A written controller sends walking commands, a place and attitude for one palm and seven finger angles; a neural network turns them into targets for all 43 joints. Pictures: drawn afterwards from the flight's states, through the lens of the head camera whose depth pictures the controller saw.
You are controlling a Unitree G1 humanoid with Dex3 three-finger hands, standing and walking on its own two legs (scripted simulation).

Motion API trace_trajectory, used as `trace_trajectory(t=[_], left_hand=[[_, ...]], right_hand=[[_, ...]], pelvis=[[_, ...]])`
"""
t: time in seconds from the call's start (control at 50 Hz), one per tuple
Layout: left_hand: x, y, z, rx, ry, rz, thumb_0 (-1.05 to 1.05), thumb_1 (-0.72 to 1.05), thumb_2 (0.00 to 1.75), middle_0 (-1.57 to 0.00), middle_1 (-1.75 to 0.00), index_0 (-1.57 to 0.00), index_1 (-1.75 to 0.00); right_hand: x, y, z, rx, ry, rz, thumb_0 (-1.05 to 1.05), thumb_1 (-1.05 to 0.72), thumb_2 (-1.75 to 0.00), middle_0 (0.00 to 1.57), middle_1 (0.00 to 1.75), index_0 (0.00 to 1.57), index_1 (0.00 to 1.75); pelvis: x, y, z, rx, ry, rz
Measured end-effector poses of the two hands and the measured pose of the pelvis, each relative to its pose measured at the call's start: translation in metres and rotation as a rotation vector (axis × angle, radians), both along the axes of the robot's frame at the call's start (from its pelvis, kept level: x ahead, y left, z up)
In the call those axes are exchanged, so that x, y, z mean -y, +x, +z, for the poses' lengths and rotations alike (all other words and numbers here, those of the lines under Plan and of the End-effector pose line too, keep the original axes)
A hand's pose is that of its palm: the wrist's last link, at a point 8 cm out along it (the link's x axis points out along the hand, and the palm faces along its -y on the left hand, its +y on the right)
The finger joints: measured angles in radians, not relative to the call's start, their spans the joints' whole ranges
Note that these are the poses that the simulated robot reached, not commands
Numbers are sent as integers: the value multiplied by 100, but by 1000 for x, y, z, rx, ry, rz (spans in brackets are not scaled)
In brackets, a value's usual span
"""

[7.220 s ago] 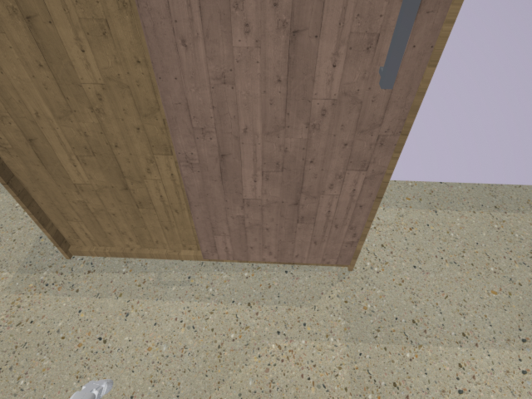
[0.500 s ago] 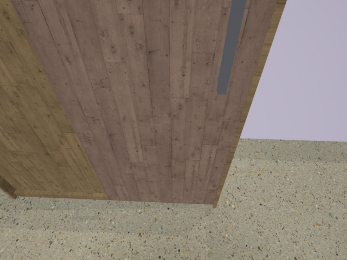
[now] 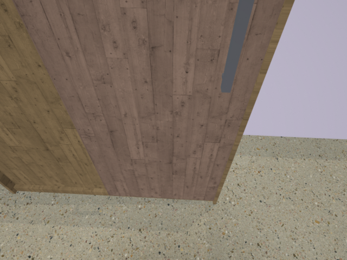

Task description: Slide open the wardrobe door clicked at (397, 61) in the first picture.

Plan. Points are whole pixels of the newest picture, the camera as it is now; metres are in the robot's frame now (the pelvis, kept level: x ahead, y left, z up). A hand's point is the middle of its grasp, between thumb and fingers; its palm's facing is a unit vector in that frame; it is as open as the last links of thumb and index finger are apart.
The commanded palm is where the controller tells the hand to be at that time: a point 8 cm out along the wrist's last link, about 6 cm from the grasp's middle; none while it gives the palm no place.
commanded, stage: look again from close up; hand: right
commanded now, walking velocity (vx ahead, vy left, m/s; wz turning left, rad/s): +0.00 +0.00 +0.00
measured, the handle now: (233, 42) +0.55 -0.10 +0.25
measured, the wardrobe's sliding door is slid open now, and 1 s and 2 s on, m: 0.00 0.00 0.00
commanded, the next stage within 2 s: raise the hand with hooked fingers in 1.04 s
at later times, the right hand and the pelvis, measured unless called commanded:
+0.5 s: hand out of the picture +0.02 -0.17 -0.17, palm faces +0.01 +0.98 -0.19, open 7.4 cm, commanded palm none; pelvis +0.02 +0.00 +0.00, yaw +1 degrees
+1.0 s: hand out of the picture +0.02 -0.16 -0.17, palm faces +0.01 +0.99 -0.17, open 7.4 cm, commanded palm none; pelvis +0.03 +0.00 +0.01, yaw +1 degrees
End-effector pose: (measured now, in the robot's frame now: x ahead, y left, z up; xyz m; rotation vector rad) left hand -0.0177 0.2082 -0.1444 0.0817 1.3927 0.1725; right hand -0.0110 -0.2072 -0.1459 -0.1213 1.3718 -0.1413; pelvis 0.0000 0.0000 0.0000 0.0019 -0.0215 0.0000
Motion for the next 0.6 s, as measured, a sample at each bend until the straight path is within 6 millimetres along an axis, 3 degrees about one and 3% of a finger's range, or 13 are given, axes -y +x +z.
trace_trajectory(t=[0.6], left_hand=[[-7,40,5,10,18,-18,1,92,90,-20,-30,-20,-30]], right_hand=[[9,35,6,-6,-19,16,0,-91,-90,19,30,20,30]], pelvis=[[1,26,6,10,-1,9]])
